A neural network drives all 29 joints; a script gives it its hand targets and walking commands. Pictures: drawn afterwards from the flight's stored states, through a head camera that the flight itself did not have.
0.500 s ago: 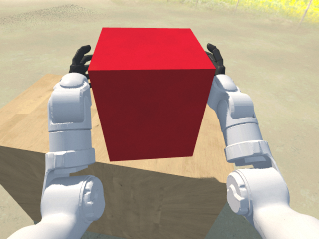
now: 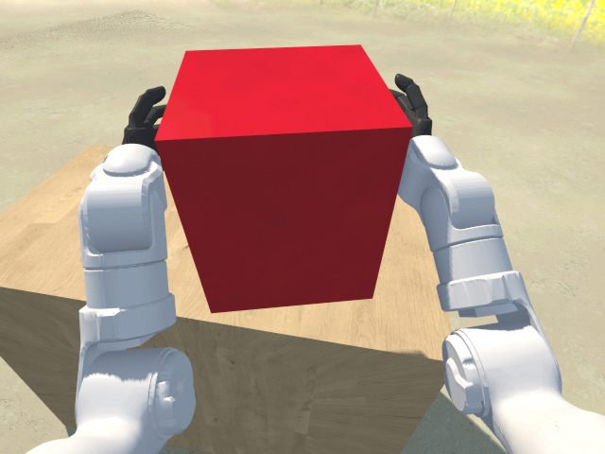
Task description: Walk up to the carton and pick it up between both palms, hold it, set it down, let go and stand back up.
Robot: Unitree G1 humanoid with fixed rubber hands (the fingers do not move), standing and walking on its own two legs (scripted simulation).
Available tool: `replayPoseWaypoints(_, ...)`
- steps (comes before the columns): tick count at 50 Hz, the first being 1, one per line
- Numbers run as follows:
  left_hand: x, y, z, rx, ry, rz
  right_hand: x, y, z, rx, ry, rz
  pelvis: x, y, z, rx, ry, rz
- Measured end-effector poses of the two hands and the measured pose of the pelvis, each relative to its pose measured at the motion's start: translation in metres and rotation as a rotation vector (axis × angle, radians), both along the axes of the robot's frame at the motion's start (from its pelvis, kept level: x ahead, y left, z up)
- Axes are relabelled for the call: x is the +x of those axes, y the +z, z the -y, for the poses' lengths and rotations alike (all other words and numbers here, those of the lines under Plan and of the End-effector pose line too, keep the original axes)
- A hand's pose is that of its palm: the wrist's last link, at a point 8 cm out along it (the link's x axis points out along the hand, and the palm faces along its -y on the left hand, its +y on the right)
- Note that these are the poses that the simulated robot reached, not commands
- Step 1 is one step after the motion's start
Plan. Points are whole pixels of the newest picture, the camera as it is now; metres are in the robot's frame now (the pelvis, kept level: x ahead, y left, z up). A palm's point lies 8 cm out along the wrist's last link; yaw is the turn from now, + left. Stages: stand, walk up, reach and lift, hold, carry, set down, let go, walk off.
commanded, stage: hold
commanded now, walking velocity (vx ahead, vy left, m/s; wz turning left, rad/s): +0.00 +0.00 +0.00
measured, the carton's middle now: (284, 181) +0.39 +0.00 +0.23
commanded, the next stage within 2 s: none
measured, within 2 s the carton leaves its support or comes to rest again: neither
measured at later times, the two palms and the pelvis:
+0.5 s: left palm (127, 155) +0.35 +0.16 +0.29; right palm (413, 133) +0.37 -0.14 +0.30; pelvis +0.00 +0.00 +0.00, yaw +0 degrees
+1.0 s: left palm (134, 148) +0.37 +0.15 +0.29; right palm (414, 124) +0.38 -0.15 +0.31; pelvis +0.00 -0.01 +0.00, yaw +0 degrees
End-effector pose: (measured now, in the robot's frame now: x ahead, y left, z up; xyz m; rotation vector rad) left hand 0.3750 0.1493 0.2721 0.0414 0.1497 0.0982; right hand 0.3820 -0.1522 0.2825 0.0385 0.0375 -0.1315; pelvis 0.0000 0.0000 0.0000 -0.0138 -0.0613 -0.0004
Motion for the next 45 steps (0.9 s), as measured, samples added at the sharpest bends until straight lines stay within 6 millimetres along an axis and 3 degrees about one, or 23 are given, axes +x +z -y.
replayPoseWaypoints(6,-0.01,0.004,-0.005,-0.036,0.002,0.023,-0.008,0.007,-0.005,-0.013,0.003,0.018,0.005,0.0,0.001,-0.001,-0.007,0.021)
replayPoseWaypoints(15,-0.011,0.0,-0.008,-0.028,0.013,-0.031,-0.006,0.004,-0.008,0.011,0.014,-0.037,0.002,0.0,0.001,-0.001,0.007,0.025)
replayPoseWaypoints(27,-0.022,0.011,-0.008,-0.035,0.018,0.003,-0.014,0.018,-0.008,0.009,0.022,-0.008,0.0,0.0,0.001,0.0,-0.002,0.036)
replayPoseWaypoints(34,-0.019,0.005,-0.007,-0.031,0.024,-0.031,-0.009,0.011,-0.008,0.01,0.025,-0.045,-0.004,-0.001,0.004,0.005,0.006,0.026)
replayPoseWaypoints(41,-0.018,0.025,-0.004,-0.034,0.01,0.043,-0.012,0.031,-0.004,0.013,0.011,0.026,-0.004,-0.001,0.007,0.003,0.007,0.013)
replayPoseWaypoints(45,-0.013,0.024,-0.002,-0.041,0.002,0.001,-0.009,0.032,-0.002,0.009,0.005,-0.017,-0.004,-0.001,0.009,0.004,0.005,0.021)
